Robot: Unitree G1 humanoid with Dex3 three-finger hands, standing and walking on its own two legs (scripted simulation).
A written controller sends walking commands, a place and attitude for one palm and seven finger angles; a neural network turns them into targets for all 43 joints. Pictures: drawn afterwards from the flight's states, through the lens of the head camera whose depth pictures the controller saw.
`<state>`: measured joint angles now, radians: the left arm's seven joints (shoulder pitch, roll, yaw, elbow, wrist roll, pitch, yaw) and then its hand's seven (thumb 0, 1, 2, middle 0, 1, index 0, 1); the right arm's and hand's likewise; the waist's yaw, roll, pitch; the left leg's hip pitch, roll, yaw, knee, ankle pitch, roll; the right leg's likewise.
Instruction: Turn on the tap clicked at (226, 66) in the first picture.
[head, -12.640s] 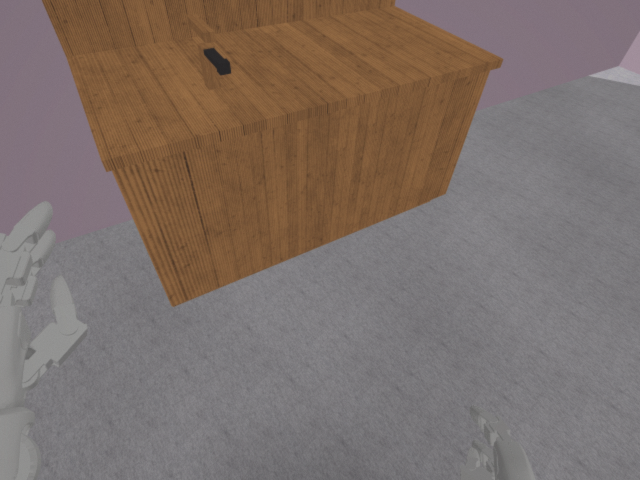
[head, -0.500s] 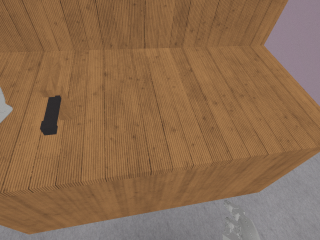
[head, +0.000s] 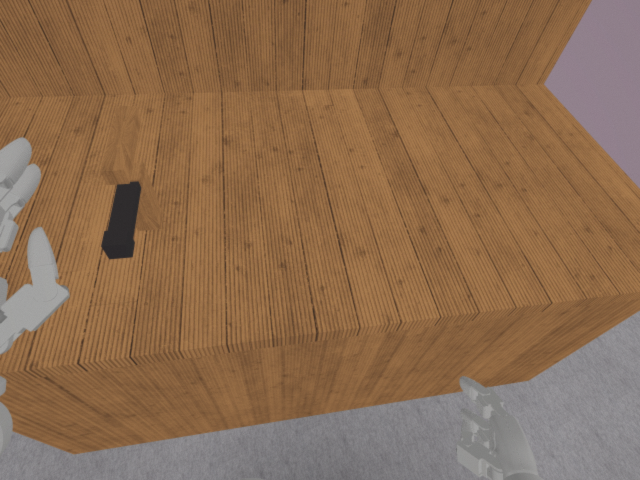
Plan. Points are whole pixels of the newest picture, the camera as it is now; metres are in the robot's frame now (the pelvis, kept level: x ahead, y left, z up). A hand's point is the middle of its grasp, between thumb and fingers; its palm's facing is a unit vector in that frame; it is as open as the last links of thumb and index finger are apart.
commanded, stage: come to a stop and stand still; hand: left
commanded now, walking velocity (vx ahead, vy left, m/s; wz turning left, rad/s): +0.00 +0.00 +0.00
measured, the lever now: (118, 244) +0.35 +0.30 +0.06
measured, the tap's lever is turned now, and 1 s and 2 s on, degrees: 0 0 0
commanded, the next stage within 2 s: look again from close up in 0.40 s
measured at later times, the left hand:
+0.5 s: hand (59, 327) +0.20 +0.24 +0.17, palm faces +0.34 -0.87 -0.36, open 7.4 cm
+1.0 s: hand (5, 266) +0.22 +0.27 +0.22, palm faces +0.44 -0.85 -0.28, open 7.4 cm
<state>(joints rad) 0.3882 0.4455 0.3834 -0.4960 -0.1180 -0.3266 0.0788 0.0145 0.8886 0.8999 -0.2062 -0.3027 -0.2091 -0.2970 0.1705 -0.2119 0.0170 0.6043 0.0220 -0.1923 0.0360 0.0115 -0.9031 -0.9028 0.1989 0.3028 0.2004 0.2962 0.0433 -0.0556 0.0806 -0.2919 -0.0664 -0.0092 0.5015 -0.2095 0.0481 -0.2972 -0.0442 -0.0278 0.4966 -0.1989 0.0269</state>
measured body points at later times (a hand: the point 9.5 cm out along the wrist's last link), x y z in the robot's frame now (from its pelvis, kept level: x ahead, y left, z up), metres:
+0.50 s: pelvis -0.02 -0.01 +0.00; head +0.01 +0.02 +0.45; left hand +0.17 +0.29 +0.19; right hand +0.15 -0.23 -0.07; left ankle +0.03 +0.08 -0.74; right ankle +0.04 -0.14 -0.74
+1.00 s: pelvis -0.02 -0.01 -0.01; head -0.02 +0.00 +0.44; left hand +0.19 +0.32 +0.23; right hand +0.18 -0.21 -0.08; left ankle +0.03 +0.08 -0.74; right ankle +0.04 -0.14 -0.74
